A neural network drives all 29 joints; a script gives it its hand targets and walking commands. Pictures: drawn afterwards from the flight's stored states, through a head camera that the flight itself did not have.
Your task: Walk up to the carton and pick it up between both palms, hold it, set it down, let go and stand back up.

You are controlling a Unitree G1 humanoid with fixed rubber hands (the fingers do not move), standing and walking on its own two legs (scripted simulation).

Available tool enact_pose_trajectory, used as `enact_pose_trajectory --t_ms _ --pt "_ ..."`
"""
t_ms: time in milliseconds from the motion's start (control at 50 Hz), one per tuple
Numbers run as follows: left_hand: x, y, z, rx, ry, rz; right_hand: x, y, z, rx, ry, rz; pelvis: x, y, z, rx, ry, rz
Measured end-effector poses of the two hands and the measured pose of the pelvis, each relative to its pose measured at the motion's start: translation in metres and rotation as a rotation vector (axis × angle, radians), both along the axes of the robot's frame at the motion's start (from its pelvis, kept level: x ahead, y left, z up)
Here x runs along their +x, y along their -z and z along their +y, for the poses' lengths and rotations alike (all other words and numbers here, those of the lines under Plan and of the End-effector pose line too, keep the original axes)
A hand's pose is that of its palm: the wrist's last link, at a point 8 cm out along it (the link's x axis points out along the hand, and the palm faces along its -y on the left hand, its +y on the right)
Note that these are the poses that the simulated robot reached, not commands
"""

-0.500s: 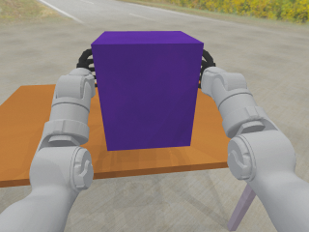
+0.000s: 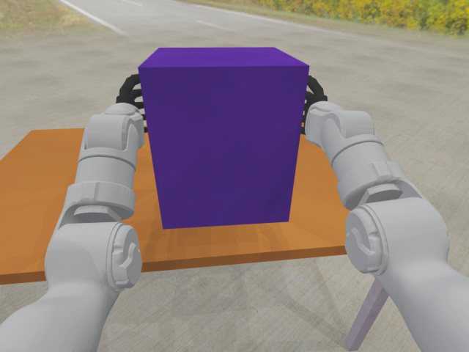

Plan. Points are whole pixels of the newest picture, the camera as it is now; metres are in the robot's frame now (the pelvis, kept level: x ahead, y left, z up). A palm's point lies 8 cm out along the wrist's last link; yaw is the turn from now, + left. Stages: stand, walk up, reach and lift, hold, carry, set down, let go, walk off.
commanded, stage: hold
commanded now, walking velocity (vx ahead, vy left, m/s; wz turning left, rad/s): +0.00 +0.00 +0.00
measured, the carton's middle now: (222, 132) +0.42 +0.02 +0.25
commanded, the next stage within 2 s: set down in 0.14 s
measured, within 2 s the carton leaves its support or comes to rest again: neither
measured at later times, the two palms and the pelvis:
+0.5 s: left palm (129, 111) +0.41 +0.18 +0.29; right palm (311, 103) +0.42 -0.13 +0.30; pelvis +0.01 +0.00 +0.00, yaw +0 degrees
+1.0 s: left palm (143, 119) +0.47 +0.17 +0.25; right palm (298, 121) +0.48 -0.13 +0.24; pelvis +0.06 +0.00 +0.01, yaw +0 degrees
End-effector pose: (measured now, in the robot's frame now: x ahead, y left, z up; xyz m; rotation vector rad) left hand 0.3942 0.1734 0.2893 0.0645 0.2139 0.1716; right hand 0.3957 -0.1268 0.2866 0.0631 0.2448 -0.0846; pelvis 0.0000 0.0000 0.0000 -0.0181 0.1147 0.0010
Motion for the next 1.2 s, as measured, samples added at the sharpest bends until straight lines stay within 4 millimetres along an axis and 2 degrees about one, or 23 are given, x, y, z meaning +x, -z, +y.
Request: enact_pose_trajectory --t_ms 320,440,560,640,780,880,1000,1200 --pt "0.004 0.001 0.001 -0.001 0.004 0.008 0.003 -0.003 0.001 -0.005 0.004 0.008 0.003 0.000 0.000 0.000 0.000 -0.001" --pt "0.013 -0.001 0.001 -0.007 0.008 -0.023 0.013 -0.011 0.001 -0.005 0.008 -0.023 0.009 -0.001 0.000 0.000 0.000 0.004" --pt "0.030 0.000 0.002 -0.090 -0.002 -0.071 0.029 -0.016 0.002 -0.022 0.006 -0.070 0.014 -0.002 -0.001 0.001 0.000 -0.019" --pt "0.044 0.010 0.001 -0.092 -0.004 -0.069 0.044 -0.007 0.001 -0.035 0.004 -0.072 0.020 -0.002 -0.001 0.002 -0.001 -0.033" --pt "0.071 0.029 -0.007 -0.031 -0.004 -0.030 0.071 0.028 -0.008 -0.016 0.001 -0.037 0.037 -0.004 -0.002 0.002 0.000 -0.029" --pt "0.079 0.037 -0.008 0.023 -0.020 -0.026 0.084 0.047 -0.007 -0.004 -0.024 -0.035 0.051 -0.005 -0.003 -0.001 0.001 -0.022" --pt "0.076 0.036 -0.003 0.023 -0.043 -0.056 0.088 0.049 -0.002 -0.016 -0.051 -0.067 0.059 -0.006 -0.004 0.001 0.001 -0.020" --pt "0.068 0.039 -0.001 -0.012 -0.046 -0.048 0.081 0.046 -0.001 -0.022 -0.049 -0.058 0.058 -0.005 -0.003 -0.004 0.002 -0.046"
